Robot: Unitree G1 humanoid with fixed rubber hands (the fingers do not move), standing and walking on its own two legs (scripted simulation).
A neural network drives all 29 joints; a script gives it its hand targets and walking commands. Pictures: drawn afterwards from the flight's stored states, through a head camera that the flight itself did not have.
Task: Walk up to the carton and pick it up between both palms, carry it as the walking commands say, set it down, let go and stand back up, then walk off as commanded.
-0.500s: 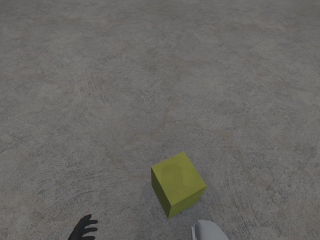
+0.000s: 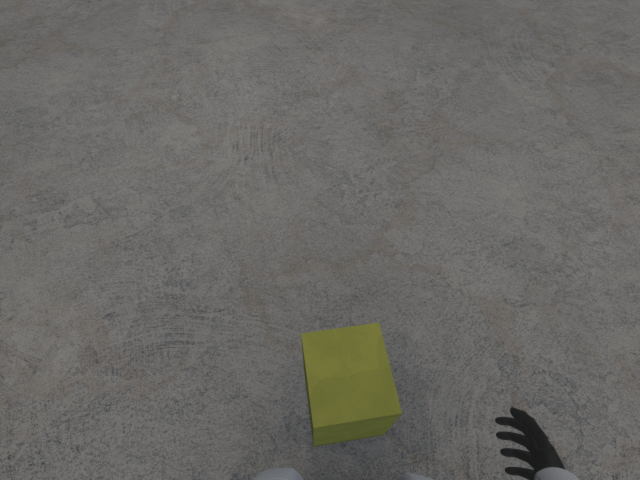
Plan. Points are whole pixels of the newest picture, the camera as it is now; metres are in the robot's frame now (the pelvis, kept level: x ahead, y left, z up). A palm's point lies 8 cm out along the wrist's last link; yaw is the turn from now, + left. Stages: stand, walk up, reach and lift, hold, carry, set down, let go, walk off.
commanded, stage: walk up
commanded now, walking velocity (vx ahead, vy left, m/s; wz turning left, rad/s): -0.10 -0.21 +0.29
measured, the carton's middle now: (344, 387) +0.37 -0.03 -0.61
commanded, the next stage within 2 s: none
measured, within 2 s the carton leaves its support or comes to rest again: neither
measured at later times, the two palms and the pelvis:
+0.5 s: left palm out of the picture -0.04 +0.20 -0.08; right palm out of the picture +0.10 -0.35 -0.12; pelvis -0.02 -0.09 +0.02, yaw +4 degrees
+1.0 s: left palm out of the picture +0.01 +0.21 -0.12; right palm out of the picture +0.06 -0.26 -0.11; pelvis -0.03 -0.03 +0.01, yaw +5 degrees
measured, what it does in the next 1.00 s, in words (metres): steps on the spot: right foot, then left foot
